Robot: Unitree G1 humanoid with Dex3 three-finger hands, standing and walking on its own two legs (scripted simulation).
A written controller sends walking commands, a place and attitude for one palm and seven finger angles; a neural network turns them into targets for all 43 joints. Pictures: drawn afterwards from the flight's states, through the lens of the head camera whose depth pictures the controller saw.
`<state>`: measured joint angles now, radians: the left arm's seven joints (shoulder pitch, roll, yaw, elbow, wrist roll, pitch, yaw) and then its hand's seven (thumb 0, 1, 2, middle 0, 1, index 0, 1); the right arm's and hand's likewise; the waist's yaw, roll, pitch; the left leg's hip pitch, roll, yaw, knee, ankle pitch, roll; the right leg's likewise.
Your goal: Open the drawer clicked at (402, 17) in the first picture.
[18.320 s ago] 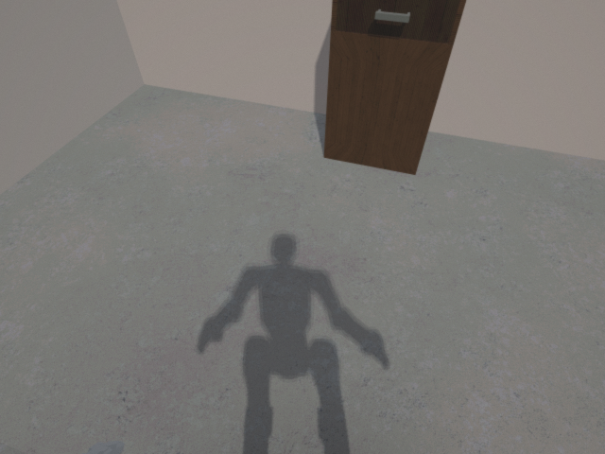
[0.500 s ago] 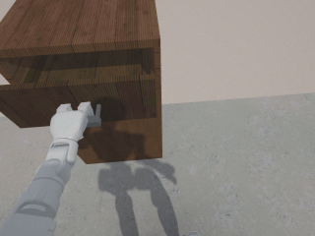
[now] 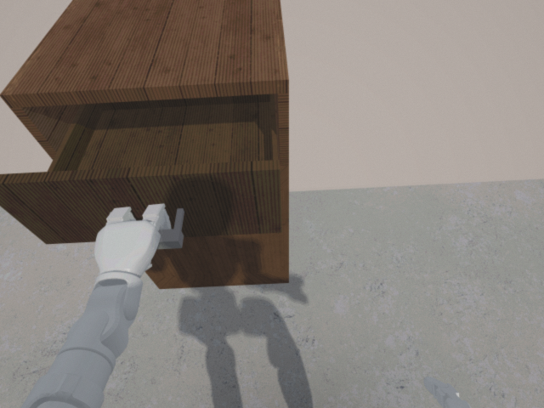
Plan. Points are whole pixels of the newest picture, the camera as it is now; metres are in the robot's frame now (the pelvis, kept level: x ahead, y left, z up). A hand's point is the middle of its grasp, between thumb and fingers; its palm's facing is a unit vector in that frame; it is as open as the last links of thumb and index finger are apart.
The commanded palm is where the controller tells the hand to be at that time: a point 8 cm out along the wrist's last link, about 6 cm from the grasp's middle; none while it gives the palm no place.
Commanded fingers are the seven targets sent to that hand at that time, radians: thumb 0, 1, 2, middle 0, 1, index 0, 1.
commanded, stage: pull the drawer open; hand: left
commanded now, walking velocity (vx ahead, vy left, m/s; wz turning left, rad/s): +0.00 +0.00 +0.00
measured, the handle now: (143, 228) +0.38 +0.24 +0.02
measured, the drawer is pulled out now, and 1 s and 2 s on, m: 0.18 0.30 0.28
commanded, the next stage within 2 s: open the thumb to release the handle in 1.06 s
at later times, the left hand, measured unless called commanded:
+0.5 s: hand (134, 299) +0.27 +0.23 -0.01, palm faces +0.00 -0.04 -1.00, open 5.5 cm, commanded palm +0.24 +0.23 +0.04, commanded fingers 0.00 0.90 0.90 -0.40 -1.35 -0.40 -1.35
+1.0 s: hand (126, 334) +0.22 +0.23 -0.01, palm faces +0.00 -0.05 -1.00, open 5.5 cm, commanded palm +0.18 +0.23 +0.04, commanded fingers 0.00 0.90 0.90 -0.40 -1.35 -0.40 -1.35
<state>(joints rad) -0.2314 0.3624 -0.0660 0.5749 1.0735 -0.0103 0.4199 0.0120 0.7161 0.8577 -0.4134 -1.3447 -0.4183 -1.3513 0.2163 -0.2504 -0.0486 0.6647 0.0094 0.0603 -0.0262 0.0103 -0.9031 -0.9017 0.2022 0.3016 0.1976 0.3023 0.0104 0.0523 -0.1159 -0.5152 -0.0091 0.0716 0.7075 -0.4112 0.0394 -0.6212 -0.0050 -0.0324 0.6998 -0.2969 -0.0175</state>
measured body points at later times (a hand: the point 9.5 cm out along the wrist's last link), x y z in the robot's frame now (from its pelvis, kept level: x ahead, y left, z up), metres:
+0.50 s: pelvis +0.00 -0.01 +0.00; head +0.04 -0.04 +0.45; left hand +0.27 +0.23 +0.05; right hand +0.18 -0.25 -0.12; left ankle -0.04 +0.09 -0.71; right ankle +0.02 -0.11 -0.71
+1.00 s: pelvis -0.01 -0.02 +0.00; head +0.03 -0.05 +0.44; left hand +0.22 +0.23 +0.05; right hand +0.19 -0.25 -0.12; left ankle -0.04 +0.09 -0.71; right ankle +0.02 -0.11 -0.71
